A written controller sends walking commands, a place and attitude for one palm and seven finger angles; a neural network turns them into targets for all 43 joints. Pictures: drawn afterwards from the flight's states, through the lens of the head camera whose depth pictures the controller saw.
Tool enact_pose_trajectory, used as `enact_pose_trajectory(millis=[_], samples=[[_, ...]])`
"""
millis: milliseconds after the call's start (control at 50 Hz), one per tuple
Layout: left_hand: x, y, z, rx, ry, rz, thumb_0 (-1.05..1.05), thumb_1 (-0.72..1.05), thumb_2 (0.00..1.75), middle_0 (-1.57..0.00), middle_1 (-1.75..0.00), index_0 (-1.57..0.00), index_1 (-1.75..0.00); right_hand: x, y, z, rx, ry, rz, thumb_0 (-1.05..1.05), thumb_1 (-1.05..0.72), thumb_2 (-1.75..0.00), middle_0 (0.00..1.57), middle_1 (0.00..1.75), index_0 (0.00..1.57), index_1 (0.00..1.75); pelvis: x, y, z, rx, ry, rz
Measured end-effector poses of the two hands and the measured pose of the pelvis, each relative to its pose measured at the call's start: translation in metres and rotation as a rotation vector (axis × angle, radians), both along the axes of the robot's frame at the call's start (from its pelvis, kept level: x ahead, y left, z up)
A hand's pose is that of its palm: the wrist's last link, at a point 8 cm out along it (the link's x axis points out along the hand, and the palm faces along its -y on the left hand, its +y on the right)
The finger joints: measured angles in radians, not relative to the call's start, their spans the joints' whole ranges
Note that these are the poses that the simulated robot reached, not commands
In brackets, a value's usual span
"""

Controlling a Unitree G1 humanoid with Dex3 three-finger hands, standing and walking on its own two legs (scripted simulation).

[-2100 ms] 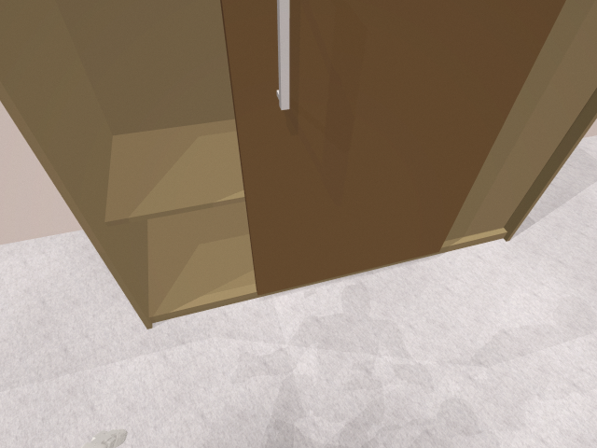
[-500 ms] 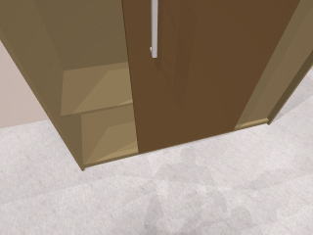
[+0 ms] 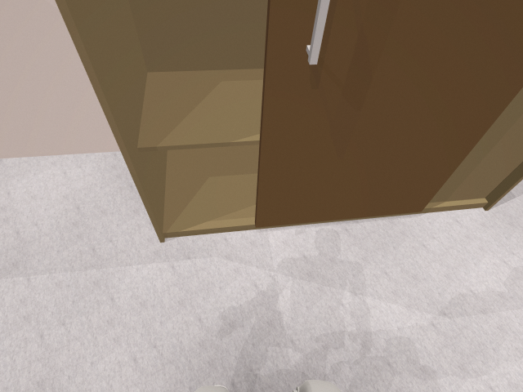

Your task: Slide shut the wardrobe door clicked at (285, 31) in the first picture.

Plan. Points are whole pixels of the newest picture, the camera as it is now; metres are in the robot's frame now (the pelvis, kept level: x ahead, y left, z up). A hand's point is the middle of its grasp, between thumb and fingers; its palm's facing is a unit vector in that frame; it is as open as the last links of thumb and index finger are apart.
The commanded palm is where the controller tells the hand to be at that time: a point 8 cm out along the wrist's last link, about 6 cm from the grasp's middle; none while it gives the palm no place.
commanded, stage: turn to face it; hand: right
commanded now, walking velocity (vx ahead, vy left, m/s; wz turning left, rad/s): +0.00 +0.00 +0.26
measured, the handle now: out of the picture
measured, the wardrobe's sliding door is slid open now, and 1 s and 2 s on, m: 0.39 0.39 0.39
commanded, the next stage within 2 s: take the last steps up to it in 0.16 s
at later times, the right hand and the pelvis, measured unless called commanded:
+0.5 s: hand out of the picture +0.07 -0.25 -0.16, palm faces -0.13 +0.97 -0.20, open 7.4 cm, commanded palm none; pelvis -0.01 -0.05 +0.02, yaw +10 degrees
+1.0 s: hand out of the picture +0.08 -0.20 -0.17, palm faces -0.07 +0.99 -0.15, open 7.3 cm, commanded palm none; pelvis +0.11 -0.04 +0.01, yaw +7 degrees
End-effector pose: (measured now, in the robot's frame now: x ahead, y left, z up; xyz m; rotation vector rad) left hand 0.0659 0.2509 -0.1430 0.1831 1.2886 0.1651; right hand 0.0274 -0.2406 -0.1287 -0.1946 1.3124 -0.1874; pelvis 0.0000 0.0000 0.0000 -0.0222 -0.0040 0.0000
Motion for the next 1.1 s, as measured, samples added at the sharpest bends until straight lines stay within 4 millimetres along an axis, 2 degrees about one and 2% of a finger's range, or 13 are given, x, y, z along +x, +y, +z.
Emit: enact_pose_trajectory(millis=[120,240,340,440,540,640,680,720,780,840,920,1000,1100], samples=[[-0.004,-0.007,0.017,0.025,-0.053,0.036,0.01,0.91,0.9,-0.2,-0.3,-0.2,-0.3,-0.005,-0.008,0.003,0.013,0.012,0.023,0.01,-0.9,-0.9,0.2,0.3,0.21,0.3,-0.006,-0.011,0.008,0.005,0.02,0.042],[-0.015,-0.028,0.027,0.07,-0.122,0.071,0.01,0.91,0.9,-0.2,-0.3,-0.2,-0.3,0.004,-0.038,-0.012,0.03,-0.026,0.048,0.01,-0.9,-0.9,0.2,0.3,0.21,0.3,-0.016,-0.036,0.002,0.032,0.02,0.076],[-0.048,-0.052,0.038,0.076,-0.11,0.104,0.01,0.9,0.9,-0.2,-0.3,-0.2,-0.3,0.019,-0.057,-0.011,0.041,-0.051,0.09,0.01,-0.91,-0.9,0.2,0.3,0.2,0.3,-0.02,-0.049,0.008,0.038,-0.002,0.118],[-0.085,-0.067,0.037,0.052,-0.06,0.165,0.01,0.9,0.9,-0.2,-0.3,-0.21,-0.3,0.032,-0.063,-0.003,0.049,-0.065,0.142,0.01,-0.91,-0.9,0.19,0.3,0.2,0.3,-0.015,-0.055,0.014,0.041,0.002,0.158],[-0.129,-0.078,0.028,0.012,0.04,0.248,0.01,0.9,0.9,-0.2,-0.3,-0.21,-0.3,0.047,-0.052,0.001,0.052,-0.033,0.2,0.01,-0.91,-0.9,0.19,0.3,0.2,0.3,-0.005,-0.052,0.015,0.031,0.011,0.181],[-0.174,-0.086,0.017,-0.048,0.198,0.319,0.01,0.9,0.9,-0.2,-0.3,-0.21,-0.3,0.078,-0.02,0.002,0.062,-0.046,0.256,0.01,-0.91,-0.9,0.19,0.3,0.2,0.3,0.008,-0.038,0.011,0.022,0.014,0.191],[-0.187,-0.085,0.01,-0.075,0.261,0.333,0.01,0.9,0.9,-0.2,-0.3,-0.21,-0.3,0.091,-0.006,-0.002,0.063,-0.08,0.261,0.01,-0.91,-0.9,0.19,0.3,0.2,0.3,0.015,-0.029,0.003,0.014,0.012,0.186],[-0.189,-0.083,0.007,-0.094,0.315,0.322,0.01,0.9,0.9,-0.2,-0.3,-0.2,-0.3,0.097,0.005,-0.003,0.071,-0.109,0.24,0.01,-0.91,-0.9,0.19,0.3,0.2,0.3,0.022,-0.024,0.001,0.03,0.002,0.168],[-0.167,-0.072,0.01,-0.098,0.324,0.293,0.01,0.91,0.9,-0.2,-0.3,-0.2,-0.3,0.097,0.005,0.002,0.057,-0.13,0.167,0.0,-0.94,-0.9,0.2,0.3,0.21,0.3,0.038,-0.018,0.006,0.033,-0.007,0.148],[-0.122,-0.058,0.012,-0.075,0.252,0.268,0.01,0.91,0.9,-0.2,-0.3,-0.2,-0.29,0.087,-0.001,0.002,0.047,-0.078,0.136,-0.01,-0.94,-0.9,0.2,0.3,0.21,0.3,0.056,-0.018,0.01,0.035,-0.01,0.143],[-0.044,-0.047,0.014,-0.042,0.118,0.229,0.01,0.91,0.9,-0.19,-0.3,-0.2,-0.29,0.068,-0.006,-0.004,0.065,0.04,0.108,0.0,-0.93,-0.9,0.2,0.3,0.2,0.3,0.082,-0.025,0.011,0.047,-0.01,0.132],[0.043,-0.05,0.017,-0.018,-0.001,0.163,0.01,0.91,0.9,-0.19,-0.3,-0.2,-0.29,0.056,-0.015,-0.015,0.1,0.15,0.064,0.0,-0.92,-0.9,0.2,0.3,0.2,0.3,0.114,-0.039,0.005,0.062,-0.007,0.122],[0.143,-0.07,0.014,0.034,-0.129,0.082,0.01,0.91,0.9,-0.19,-0.3,-0.2,-0.29,0.067,-0.039,-0.04,0.139,0.262,0.018,0.01,-0.91,-0.9,0.2,0.3,0.2,0.3,0.163,-0.067,-0.015,0.066,-0.007,0.12]])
